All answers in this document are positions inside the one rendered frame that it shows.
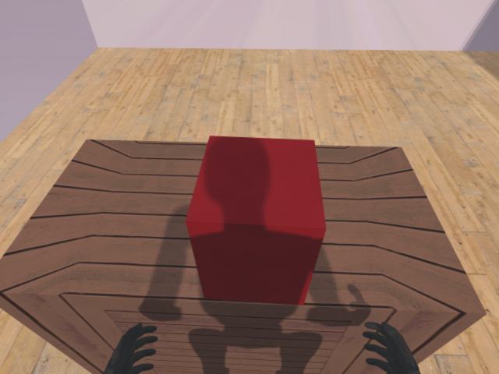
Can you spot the carton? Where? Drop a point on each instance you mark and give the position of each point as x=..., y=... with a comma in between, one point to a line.
x=256, y=219

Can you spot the robot left hand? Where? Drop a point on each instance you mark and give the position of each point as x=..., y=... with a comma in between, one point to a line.
x=123, y=357

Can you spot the pedestal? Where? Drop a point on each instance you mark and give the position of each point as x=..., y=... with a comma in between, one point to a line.
x=108, y=248

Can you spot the robot right hand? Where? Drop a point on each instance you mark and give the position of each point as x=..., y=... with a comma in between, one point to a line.
x=398, y=354

